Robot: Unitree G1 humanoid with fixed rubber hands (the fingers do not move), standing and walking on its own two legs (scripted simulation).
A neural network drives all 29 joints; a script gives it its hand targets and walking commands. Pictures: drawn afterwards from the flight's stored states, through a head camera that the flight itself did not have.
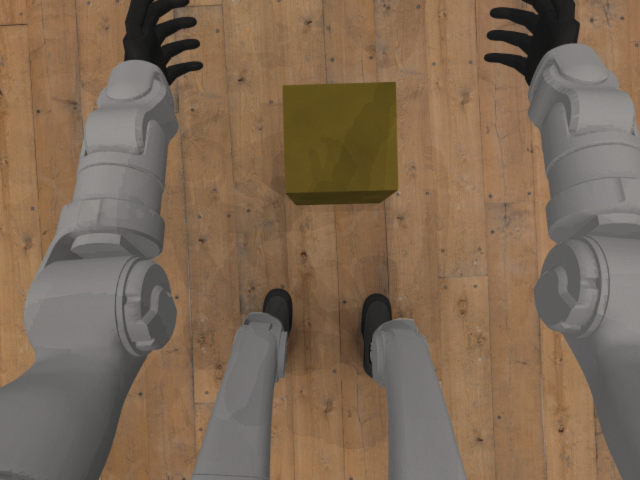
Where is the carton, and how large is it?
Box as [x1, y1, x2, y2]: [282, 82, 397, 204]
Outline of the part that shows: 395,82 282,85 285,192 295,204 380,202 397,190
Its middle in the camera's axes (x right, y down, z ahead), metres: +0.04 -0.20 +0.84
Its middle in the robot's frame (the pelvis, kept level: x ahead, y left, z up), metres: +0.56 +0.00 -0.53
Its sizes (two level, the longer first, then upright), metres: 0.210 0.200 0.250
